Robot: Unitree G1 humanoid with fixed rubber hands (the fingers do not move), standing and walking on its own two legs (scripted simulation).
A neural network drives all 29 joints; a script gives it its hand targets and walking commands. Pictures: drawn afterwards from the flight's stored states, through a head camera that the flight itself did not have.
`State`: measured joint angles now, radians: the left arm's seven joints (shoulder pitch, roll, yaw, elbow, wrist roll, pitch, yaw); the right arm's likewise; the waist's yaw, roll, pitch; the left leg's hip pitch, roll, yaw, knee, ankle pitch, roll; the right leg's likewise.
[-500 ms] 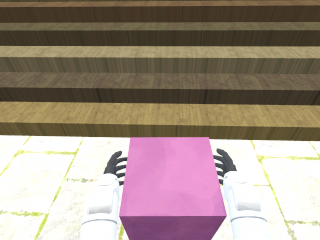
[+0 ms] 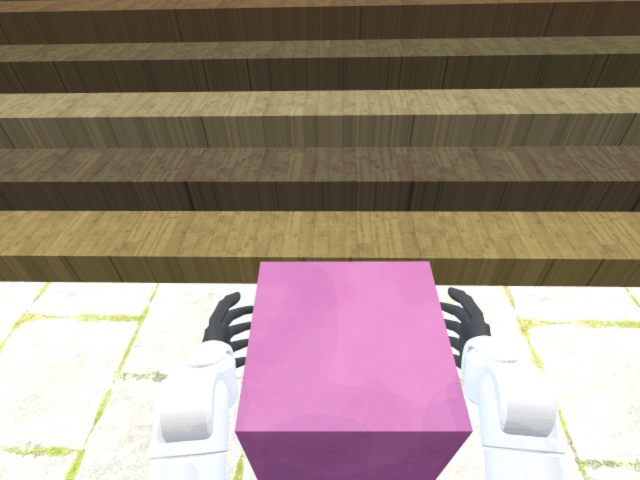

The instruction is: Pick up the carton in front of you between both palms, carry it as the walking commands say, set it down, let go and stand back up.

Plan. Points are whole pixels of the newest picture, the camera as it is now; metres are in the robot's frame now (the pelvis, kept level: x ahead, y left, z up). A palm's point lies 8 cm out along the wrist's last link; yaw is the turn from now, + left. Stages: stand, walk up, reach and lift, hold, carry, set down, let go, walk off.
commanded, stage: carry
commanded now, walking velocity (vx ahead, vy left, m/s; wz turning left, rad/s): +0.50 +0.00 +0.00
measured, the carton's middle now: (344, 383) +0.27 -0.01 +0.01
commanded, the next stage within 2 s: none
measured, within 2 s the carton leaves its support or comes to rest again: neither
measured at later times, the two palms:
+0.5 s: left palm (257, 211) +0.55 +0.13 +0.08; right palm (434, 213) +0.53 -0.17 +0.08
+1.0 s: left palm (277, 117) +0.89 +0.12 +0.09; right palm (406, 116) +0.88 -0.18 +0.09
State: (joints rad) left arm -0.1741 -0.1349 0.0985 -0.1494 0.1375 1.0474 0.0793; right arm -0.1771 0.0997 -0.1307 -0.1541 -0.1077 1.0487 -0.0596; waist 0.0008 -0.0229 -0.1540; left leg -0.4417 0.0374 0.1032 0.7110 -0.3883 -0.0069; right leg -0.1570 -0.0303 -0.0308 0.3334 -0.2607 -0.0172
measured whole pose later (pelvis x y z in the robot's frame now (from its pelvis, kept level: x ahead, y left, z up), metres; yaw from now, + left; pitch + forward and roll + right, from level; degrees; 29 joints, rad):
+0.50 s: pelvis +0.27 +0.00 -0.01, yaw -2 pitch +5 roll +0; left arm -0.17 -0.13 0.12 -0.34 0.10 1.22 0.09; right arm -0.19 0.14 -0.12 -0.33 -0.10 1.22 -0.10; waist -0.03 0.01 -0.11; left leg 0.03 0.06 0.21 0.27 -0.37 -0.03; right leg -0.55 -0.07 -0.20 0.53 -0.11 -0.02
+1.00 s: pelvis +0.61 -0.02 -0.02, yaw -2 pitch +3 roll +0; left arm -0.19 -0.14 0.11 -0.44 0.08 1.19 0.09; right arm -0.19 0.14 -0.12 -0.46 -0.09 1.20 -0.10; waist 0.00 0.00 -0.06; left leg -0.54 0.06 0.20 0.51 -0.03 0.04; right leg 0.09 -0.04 -0.21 0.30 -0.43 0.02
